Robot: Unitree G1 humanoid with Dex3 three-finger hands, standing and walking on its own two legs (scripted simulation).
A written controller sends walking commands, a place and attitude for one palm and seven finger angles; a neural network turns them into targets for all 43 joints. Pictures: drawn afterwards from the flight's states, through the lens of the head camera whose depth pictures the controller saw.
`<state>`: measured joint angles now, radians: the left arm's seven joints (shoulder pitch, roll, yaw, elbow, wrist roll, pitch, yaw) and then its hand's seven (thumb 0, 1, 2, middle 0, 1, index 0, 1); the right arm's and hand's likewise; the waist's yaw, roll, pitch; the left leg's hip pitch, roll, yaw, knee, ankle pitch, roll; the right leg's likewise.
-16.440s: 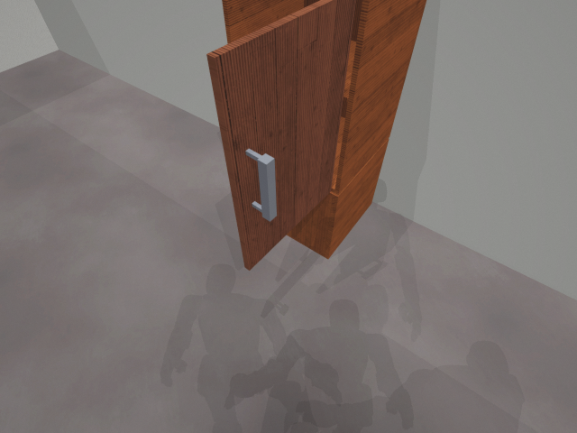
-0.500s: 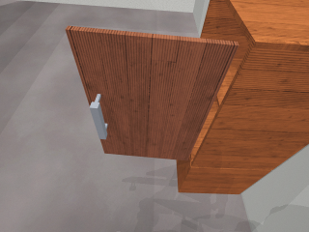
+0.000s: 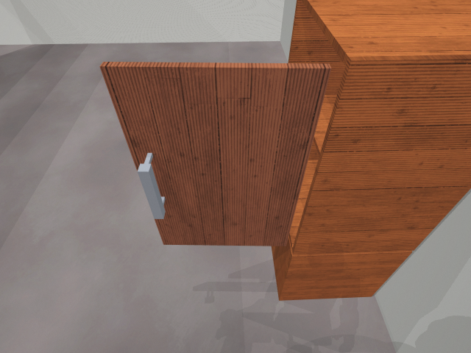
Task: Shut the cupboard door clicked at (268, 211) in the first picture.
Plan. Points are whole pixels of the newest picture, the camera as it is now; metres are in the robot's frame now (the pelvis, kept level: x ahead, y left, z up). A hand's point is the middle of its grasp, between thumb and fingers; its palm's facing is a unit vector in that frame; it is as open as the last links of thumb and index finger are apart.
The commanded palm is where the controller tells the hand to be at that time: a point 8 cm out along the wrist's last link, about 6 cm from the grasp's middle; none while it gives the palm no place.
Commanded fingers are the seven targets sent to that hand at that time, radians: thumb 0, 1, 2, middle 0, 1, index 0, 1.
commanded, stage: come to a stop and stand still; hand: left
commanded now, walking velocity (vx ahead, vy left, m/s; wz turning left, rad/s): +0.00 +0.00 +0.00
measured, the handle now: (154, 186) +0.48 +0.21 -0.02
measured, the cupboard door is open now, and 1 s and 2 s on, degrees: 87 87 87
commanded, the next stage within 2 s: look again from close up in 0.14 s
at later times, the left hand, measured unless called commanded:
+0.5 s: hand out of the picture +0.04 +0.18 -0.17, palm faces -0.02 -0.98 -0.17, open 7.4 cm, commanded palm none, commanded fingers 0.00 0.90 0.90 -0.20 -0.30 -0.20 -0.30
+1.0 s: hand (138, 265) +0.27 +0.19 +0.00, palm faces +0.22 -0.97 -0.12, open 7.2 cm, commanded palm +0.16 +0.24 -0.06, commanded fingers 0.00 0.90 0.90 -0.38 -0.50 -0.38 -0.50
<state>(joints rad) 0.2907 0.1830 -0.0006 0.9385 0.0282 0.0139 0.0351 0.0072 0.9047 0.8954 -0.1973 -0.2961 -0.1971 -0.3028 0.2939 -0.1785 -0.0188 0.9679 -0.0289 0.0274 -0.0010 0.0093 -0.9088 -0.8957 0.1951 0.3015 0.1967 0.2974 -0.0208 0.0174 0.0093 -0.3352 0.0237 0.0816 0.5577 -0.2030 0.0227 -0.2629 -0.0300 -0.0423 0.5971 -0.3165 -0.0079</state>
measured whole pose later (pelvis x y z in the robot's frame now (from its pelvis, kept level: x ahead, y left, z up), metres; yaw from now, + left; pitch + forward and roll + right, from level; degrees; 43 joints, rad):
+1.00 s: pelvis +0.06 +0.00 -0.01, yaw +2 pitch +4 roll +1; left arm 0.36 0.18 0.08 0.15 -0.15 -0.20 0.04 0.01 0.91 0.90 -0.24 -0.34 -0.24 -0.35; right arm 0.29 -0.22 -0.02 0.80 0.02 -0.29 -0.03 0.01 -0.90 -0.90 0.20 0.30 0.20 0.30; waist -0.04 0.01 -0.08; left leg -0.41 -0.02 0.05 0.65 -0.31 0.02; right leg -0.31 -0.06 -0.04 0.68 -0.45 0.01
